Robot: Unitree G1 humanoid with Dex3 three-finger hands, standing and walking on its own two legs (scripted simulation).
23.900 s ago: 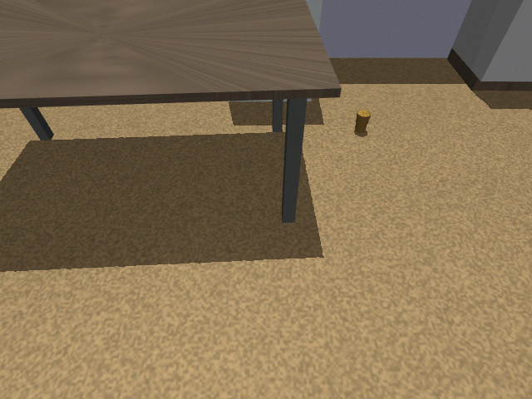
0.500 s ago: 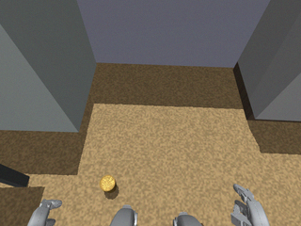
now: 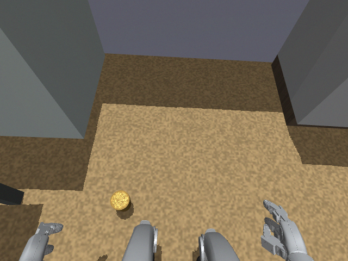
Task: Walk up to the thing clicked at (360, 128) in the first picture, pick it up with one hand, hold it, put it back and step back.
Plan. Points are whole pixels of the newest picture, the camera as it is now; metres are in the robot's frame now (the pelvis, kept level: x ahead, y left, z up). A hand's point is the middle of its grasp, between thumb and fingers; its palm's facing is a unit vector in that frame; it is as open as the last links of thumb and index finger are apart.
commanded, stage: go down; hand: left
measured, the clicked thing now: (122, 202) +0.35 +0.25 -0.59
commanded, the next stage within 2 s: none
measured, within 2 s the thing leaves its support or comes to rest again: neither
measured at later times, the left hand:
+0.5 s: hand (63, 226) +0.21 +0.34 -0.23, palm faces -0.14 -0.76 -0.64, open 15.3 cm
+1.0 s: hand (55, 215) +0.25 +0.38 -0.26, palm faces -0.01 -0.83 -0.55, open 16.4 cm
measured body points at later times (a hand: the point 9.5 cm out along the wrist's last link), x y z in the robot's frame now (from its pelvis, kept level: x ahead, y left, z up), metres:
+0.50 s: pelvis -0.05 -0.01 -0.12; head +0.14 +0.02 +0.29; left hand +0.22 +0.37 -0.19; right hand +0.15 -0.27 -0.24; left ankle +0.03 +0.12 -0.62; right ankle -0.01 -0.14 -0.62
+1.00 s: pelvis -0.07 +0.00 -0.18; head +0.13 +0.04 +0.23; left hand +0.24 +0.42 -0.23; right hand +0.09 -0.28 -0.29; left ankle +0.03 +0.12 -0.62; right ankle -0.01 -0.14 -0.62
